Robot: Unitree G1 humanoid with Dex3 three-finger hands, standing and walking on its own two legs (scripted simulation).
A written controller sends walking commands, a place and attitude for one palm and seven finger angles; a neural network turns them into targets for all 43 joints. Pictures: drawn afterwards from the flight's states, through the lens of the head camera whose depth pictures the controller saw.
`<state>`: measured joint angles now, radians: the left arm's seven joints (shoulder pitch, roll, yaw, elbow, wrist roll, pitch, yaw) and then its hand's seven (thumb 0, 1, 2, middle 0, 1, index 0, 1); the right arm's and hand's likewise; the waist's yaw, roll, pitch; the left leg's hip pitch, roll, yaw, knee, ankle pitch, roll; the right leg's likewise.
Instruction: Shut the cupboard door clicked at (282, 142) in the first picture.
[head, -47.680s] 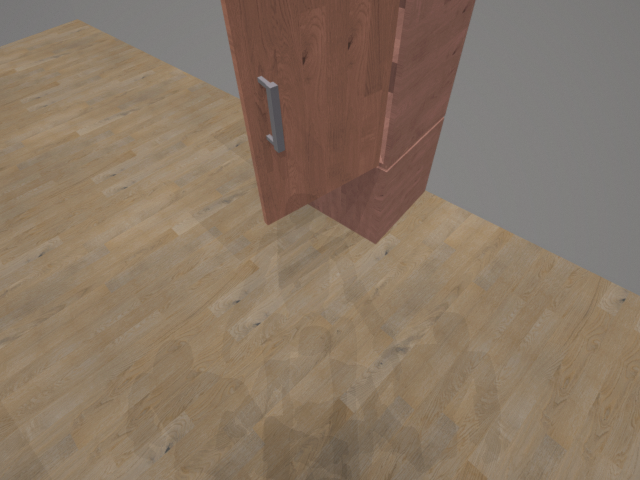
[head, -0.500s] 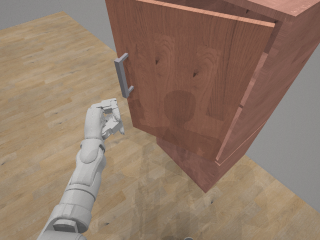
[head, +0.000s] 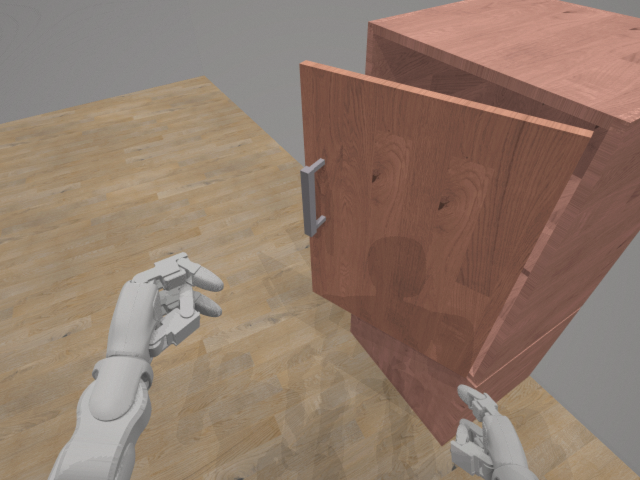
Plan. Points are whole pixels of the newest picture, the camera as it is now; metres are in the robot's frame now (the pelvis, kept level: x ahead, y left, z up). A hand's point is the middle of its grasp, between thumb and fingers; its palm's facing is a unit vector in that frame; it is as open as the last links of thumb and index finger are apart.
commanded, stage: draw the hand back to the body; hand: left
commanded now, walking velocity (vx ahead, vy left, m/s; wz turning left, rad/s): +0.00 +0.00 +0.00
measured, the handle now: (314, 198) +0.62 +0.08 +0.01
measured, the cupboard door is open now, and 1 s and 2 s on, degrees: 22 22 22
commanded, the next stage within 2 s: step back with the hand held close in 0.74 s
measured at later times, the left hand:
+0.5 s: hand (37, 347) +0.18 +0.29 +0.16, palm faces +0.47 -0.78 -0.41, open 7.0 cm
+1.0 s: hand (59, 337) +0.19 +0.28 +0.16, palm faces +0.44 -0.79 -0.43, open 7.4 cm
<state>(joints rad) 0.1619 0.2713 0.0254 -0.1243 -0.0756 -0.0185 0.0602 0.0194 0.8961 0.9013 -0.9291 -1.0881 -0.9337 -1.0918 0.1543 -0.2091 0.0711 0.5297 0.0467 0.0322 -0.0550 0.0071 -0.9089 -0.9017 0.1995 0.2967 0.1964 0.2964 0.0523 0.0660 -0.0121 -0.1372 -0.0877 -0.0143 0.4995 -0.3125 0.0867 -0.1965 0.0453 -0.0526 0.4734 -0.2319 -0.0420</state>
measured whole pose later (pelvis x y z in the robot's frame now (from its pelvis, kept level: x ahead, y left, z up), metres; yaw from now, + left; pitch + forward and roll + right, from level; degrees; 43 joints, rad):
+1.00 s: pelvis +0.00 +0.01 +0.00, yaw +0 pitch -1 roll -2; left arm 0.48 0.37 0.38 -0.37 -0.08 -0.13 0.11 0.02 0.89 0.90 -0.21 -0.30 -0.21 -0.30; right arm 0.20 -0.24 0.01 0.60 0.03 -0.03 -0.04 0.01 -0.91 -0.90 0.20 0.30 0.20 0.30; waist 0.03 0.08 -0.02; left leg -0.18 -0.08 -0.02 0.51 -0.31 0.08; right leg -0.22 0.05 -0.06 0.44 -0.20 -0.04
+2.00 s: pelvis -0.12 +0.00 -0.01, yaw -1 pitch +2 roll -2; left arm 0.45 0.40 0.40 -0.49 -0.05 -0.21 0.13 0.02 0.89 0.90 -0.20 -0.30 -0.21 -0.30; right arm 0.13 -0.18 0.01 0.59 0.00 -0.05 -0.05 0.01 -0.91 -0.90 0.20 0.30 0.20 0.30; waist 0.01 -0.02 0.03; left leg -0.48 -0.01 0.07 0.60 -0.16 0.08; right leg -0.37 0.07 0.05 0.61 -0.27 0.00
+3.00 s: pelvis -0.28 +0.03 +0.00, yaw +2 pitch -2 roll -1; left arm 0.52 0.43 0.43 -0.52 -0.02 -0.17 0.17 0.02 0.89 0.90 -0.21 -0.30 -0.21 -0.30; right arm 0.29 -0.18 0.02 0.62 0.01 -0.11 -0.07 0.01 -0.91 -0.90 0.20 0.30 0.20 0.30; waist -0.03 -0.05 -0.03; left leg -0.36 0.02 -0.01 0.54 -0.18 0.00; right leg -0.27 0.05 0.02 0.52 -0.23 0.00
